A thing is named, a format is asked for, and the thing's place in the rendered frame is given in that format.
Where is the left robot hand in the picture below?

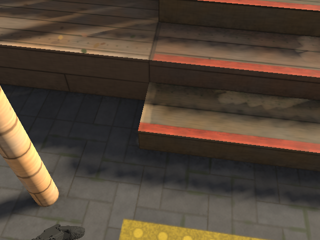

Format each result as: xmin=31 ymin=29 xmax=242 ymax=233
xmin=32 ymin=224 xmax=85 ymax=240

